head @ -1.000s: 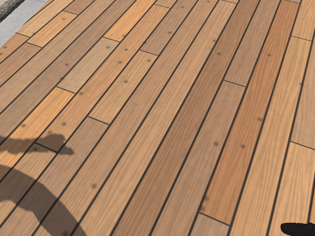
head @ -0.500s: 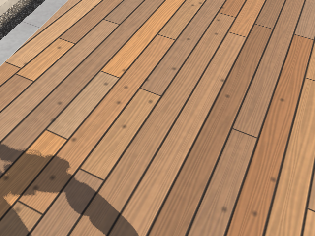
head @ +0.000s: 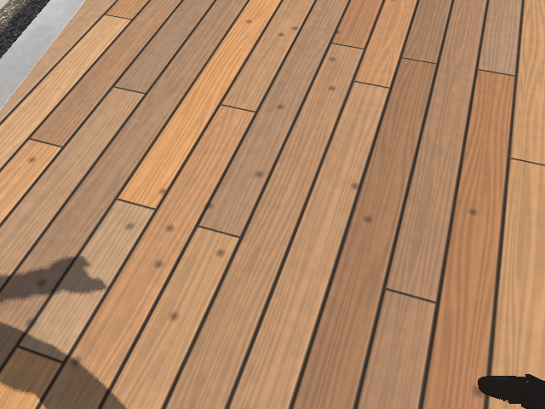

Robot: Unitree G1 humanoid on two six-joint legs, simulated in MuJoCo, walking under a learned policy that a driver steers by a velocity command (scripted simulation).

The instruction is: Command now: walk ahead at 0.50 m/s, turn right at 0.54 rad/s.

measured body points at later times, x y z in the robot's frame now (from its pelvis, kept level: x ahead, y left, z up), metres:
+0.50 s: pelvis +0.27 +0.02 +0.00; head +0.30 +0.01 +0.44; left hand +0.54 +0.20 -0.09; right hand +0.21 -0.27 -0.12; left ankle +0.22 +0.14 -0.75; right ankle +0.37 -0.18 -0.69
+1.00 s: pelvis +0.45 -0.10 +0.00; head +0.48 -0.12 +0.45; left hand +0.68 +0.09 -0.11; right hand +0.46 -0.39 -0.13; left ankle +0.59 +0.02 -0.70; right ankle +0.43 -0.17 -0.75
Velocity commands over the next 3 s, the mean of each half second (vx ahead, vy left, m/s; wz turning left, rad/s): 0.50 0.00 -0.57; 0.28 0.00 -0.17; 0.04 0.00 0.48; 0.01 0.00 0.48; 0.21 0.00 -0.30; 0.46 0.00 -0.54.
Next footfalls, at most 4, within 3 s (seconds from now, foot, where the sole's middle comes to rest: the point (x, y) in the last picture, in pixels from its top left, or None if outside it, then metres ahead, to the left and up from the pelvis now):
0.12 left None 0.26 0.14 -0.78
0.66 right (392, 408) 0.47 -0.19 -0.78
1.18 left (312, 350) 0.60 0.00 -0.78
1.64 right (406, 357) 0.59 -0.23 -0.78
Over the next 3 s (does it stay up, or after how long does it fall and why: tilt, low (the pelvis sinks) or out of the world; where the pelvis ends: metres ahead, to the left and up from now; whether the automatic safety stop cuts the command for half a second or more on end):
stays up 0.88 -0.19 -0.02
